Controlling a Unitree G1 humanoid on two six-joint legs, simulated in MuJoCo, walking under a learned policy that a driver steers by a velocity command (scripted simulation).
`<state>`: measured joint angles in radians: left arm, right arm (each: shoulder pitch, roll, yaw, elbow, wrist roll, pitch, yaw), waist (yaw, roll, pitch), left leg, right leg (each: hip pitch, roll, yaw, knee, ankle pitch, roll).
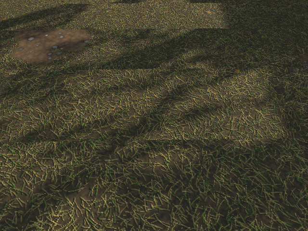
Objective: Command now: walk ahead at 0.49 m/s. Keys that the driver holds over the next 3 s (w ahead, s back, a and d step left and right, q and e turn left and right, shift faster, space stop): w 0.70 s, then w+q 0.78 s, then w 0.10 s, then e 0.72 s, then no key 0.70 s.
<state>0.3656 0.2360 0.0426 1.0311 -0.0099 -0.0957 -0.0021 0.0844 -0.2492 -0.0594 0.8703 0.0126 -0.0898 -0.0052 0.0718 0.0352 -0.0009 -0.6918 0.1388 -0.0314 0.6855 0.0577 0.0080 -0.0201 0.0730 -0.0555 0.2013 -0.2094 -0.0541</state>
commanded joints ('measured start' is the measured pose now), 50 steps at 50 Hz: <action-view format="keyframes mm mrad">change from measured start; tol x32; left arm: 1 29 167 32 -33 -12 -2 9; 30 -455 59 15 -228 -10 4 -24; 37 90 290 98 -94 6 -1 -28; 50 -102 112 54 -79 33 -22 13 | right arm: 1 -116 -37 4 -79 8 -13 19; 9 391 -304 -82 32 -11 -19 33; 50 152 -38 -41 -8 13 48 -5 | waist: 1 2 -74 89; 9 -151 285 -363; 30 -144 25 99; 37 13 -319 -370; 50 -68 -85 54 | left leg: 1 50 -36 30 -105 34 1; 7 446 -125 83 -195 -130 101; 9 1081 260 -614 -310 -332 327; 17 540 93 -168 -526 -13 232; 35 701 52 37 -124 429 117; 37 92 -206 16 540 -608 21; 38 -18 -165 -121 659 -644 38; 50 -34 -8 -103 239 -51 34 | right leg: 1 -63 -281 127 -72 166 -152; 7 25 -267 79 328 589 -76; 9 -576 -6 36 992 -265 24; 11 -753 -100 165 1141 -275 -11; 32 -636 -146 53 325 179 -13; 35 -188 -69 -11 301 158 -76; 37 430 -493 707 182 -14 -304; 50 -107 -316 20 -75 249 -107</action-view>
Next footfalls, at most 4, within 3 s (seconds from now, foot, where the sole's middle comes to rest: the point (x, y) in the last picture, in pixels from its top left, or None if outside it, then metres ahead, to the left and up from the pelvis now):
0.14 left None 0.28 0.15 -0.78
0.72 right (191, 213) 0.59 -0.09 -0.78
1.26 left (140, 159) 0.85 0.16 -0.78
1.88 right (161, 118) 1.25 0.07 -0.93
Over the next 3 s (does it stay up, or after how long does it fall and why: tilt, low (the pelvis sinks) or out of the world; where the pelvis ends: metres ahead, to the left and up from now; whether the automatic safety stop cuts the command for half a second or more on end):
stays up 1.20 0.16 -0.16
